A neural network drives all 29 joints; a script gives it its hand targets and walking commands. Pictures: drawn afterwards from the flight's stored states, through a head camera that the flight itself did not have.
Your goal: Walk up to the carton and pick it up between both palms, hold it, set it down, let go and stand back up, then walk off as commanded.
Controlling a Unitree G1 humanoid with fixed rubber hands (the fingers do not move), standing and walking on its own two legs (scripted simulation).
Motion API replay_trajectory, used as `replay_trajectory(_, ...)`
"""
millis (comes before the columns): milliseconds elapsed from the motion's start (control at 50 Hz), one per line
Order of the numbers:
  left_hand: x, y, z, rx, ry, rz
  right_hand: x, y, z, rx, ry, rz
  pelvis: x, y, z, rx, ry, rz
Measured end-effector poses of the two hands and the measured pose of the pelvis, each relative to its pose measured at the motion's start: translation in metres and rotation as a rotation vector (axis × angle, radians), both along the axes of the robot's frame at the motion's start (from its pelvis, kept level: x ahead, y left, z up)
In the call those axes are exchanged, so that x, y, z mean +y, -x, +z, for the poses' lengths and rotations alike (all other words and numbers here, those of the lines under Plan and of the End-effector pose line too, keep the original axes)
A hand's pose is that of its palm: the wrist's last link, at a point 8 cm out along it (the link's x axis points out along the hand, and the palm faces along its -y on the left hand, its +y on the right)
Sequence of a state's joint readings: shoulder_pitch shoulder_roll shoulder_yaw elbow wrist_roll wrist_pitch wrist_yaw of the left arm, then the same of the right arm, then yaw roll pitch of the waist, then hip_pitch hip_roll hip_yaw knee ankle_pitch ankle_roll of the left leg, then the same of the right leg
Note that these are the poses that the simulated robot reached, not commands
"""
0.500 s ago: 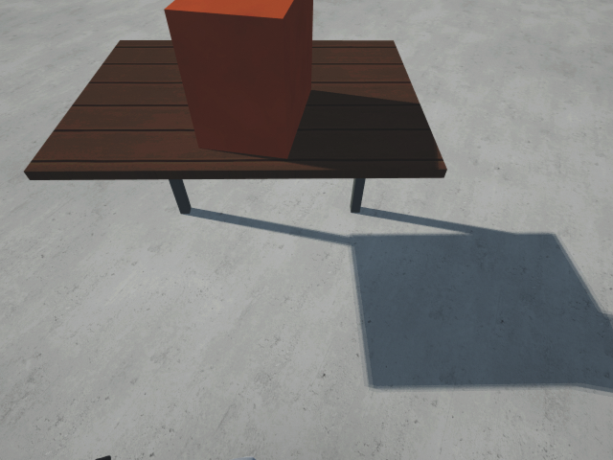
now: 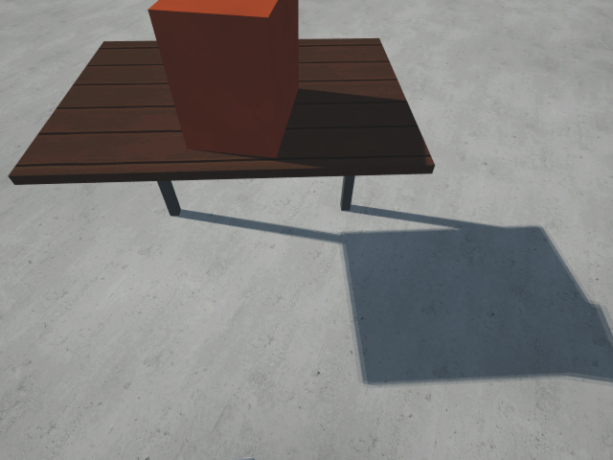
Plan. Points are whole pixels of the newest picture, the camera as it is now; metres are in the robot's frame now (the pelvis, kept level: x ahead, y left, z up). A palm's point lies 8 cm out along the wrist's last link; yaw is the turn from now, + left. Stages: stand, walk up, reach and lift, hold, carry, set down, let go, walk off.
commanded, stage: walk up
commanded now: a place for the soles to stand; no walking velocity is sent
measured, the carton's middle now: (241, 58) +0.85 +0.21 +0.11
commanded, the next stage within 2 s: none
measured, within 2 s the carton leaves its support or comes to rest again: neither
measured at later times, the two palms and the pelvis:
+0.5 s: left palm out of the picture +0.06 +0.42 -0.11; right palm out of the picture +0.18 -0.22 -0.09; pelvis +0.08 +0.10 -0.01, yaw -1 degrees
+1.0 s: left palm out of the picture +0.20 +0.70 -0.15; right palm (307, 359) +0.30 +0.03 -0.10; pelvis +0.19 +0.35 -0.04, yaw +5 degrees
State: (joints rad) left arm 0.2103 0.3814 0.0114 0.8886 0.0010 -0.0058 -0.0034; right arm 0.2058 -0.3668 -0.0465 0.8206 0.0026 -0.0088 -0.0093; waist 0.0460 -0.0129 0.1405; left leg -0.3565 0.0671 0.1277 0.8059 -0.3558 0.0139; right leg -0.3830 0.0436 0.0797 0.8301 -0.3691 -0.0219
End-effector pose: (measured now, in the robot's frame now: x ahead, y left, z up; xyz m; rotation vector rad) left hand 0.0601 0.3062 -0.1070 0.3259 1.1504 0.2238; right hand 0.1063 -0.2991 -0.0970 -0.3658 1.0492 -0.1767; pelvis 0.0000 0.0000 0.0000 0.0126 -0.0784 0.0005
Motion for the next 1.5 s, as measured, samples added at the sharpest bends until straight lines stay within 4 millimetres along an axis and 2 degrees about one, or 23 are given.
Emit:
replay_trajectory(100, -0.002, -0.02, 0.003, -0.034, -0.001, -0.011, -0.002, -0.004, 0.001, -0.011, -0.001, 0.006, -0.002, -0.003, 0.0, 0.006, -0.002, 0.0)
replay_trajectory(180, -0.004, -0.024, 0.004, -0.039, -0.005, -0.016, -0.004, -0.006, -0.001, 0.006, -0.008, 0.004, -0.004, -0.006, 0.001, 0.01, -0.006, -0.002)
replay_trajectory(280, 0.012, -0.004, 0.009, 0.006, -0.016, -0.021, 0.0, -0.014, 0.004, 0.029, -0.018, 0.003, 0.011, -0.02, 0.004, 0.017, -0.007, -0.018)
replay_trajectory(380, 0.049, 0.017, 0.009, 0.079, -0.031, 0.008, 0.019, -0.038, 0.004, 0.027, 0.006, 0.023, 0.043, -0.04, 0.001, 0.003, 0.023, -0.016)
replay_trajectory(440, 0.078, 0.018, 0.005, 0.112, -0.031, 0.019, 0.043, -0.056, 0.004, 0.019, 0.013, 0.032, 0.07, -0.056, -0.003, -0.004, 0.043, -0.017)
replay_trajectory(480, 0.099, 0.011, -0.001, 0.125, -0.025, 0.018, 0.064, -0.069, 0.005, 0.014, 0.019, 0.034, 0.091, -0.069, -0.007, 0.0, 0.058, -0.019)
replay_trajectory(520, 0.124, -0.005, -0.011, 0.123, -0.015, 0.011, 0.086, -0.082, 0.004, 0.003, 0.034, 0.037, 0.115, -0.082, -0.013, 0.014, 0.075, -0.021)
replay_trajectory(580, 0.158, -0.046, -0.024, 0.071, -0.006, 0.002, 0.121, -0.089, 0.001, 0.001, 0.046, 0.046, 0.149, -0.097, -0.02, -0.001, 0.087, -0.01)
replay_trajectory(640, 0.182, -0.09, -0.008, -0.001, 0.007, -0.008, 0.162, -0.09, 0.013, 0.037, 0.015, 0.014, 0.175, -0.111, -0.001, -0.009, 0.095, -0.002)
replay_trajectory(700, 0.204, -0.117, 0.022, -0.033, 0.015, -0.007, 0.203, -0.104, 0.038, 0.04, -0.02, 0.003, 0.198, -0.125, 0.03, -0.003, 0.087, 0.013)
replay_trajectory(740, 0.226, -0.116, 0.042, -0.02, 0.0, 0.011, 0.223, -0.119, 0.05, 0.048, -0.028, 0.023, 0.216, -0.134, 0.046, 0.022, 0.092, 0.026)
replay_trajectory(780, 0.255, -0.1, 0.052, -0.013, -0.049, 0.037, 0.239, -0.142, 0.053, 0.066, -0.017, 0.063, 0.233, -0.139, 0.049, 0.032, 0.075, 0.058)
replay_trajectory(840, 0.303, -0.069, 0.029, 0.088, -0.138, 0.062, 0.253, -0.182, 0.043, -0.029, 0.023, 0.103, 0.253, -0.152, 0.02, 0.032, 0.002, 0.051)
replay_trajectory(860, 0.315, -0.065, 0.02, 0.118, -0.14, 0.089, 0.258, -0.19, 0.039, -0.044, 0.042, 0.118, 0.263, -0.156, 0.012, 0.023, 0.02, 0.055)
replay_trajectory(900, 0.337, -0.073, 0.004, 0.11, -0.132, 0.127, 0.273, -0.199, 0.029, -0.031, 0.072, 0.131, 0.288, -0.168, -0.002, 0.023, 0.053, 0.072)
replay_trajectory(980, 0.386, -0.122, -0.031, 0.032, -0.116, 0.126, 0.316, -0.201, 0.003, 0.004, 0.105, 0.133, 0.338, -0.186, -0.033, 0.026, 0.043, 0.096)
replay_trajectory(1020, 0.399, -0.151, -0.043, 0.013, -0.093, 0.094, 0.339, -0.194, -0.01, 0.014, 0.084, 0.091, 0.356, -0.195, -0.04, 0.007, 0.028, 0.069)
replay_trajectory(1060, 0.405, -0.18, -0.041, -0.009, -0.064, 0.077, 0.362, -0.187, -0.012, 0.039, 0.048, 0.037, 0.368, -0.212, -0.034, -0.006, 0.036, 0.058)
replay_trajectory(1140, 0.415, -0.245, -0.016, -0.067, -0.041, 0.062, 0.393, -0.186, 0.002, 0.108, 0.015, -0.009, 0.382, -0.243, -0.008, 0.015, 0.036, 0.067)
replay_trajectory(1240, 0.427, -0.331, 0.014, -0.113, -0.04, 0.007, 0.402, -0.209, 0.015, 0.171, 0.038, -0.028, 0.394, -0.28, 0.01, 0.06, 0.015, 0.073)
replay_trajectory(1360, 0.426, -0.443, 0.023, -0.229, -0.031, -0.045, 0.396, -0.253, 0.004, 0.229, 0.094, -0.048, 0.397, -0.342, 0.0, 0.083, -0.006, 0.08)
replay_trajectory(1420, 0.42, -0.467, 0.024, -0.253, -0.011, -0.039, 0.396, -0.292, 0.005, 0.192, 0.107, -0.032, 0.398, -0.364, 0.0, 0.072, 0.019, 0.087)
replay_trajectory(1500, 0.413, -0.464, 0.022, -0.24, 0.023, -0.014, 0.396, -0.336, 0.016, 0.096, 0.124, -0.004, 0.401, -0.385, 0.006, 0.035, 0.017, 0.098)
